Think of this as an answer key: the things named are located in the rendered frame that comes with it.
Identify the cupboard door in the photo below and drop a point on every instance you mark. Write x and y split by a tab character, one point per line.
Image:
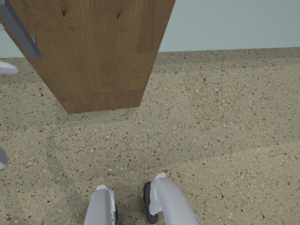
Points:
93	46

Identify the handle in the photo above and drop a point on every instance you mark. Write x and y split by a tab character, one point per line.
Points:
10	18

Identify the left robot hand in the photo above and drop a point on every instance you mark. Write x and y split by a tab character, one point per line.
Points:
6	67

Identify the left robot thigh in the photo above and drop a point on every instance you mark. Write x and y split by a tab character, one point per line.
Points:
100	208

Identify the right robot foot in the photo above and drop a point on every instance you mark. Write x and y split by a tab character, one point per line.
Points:
152	219

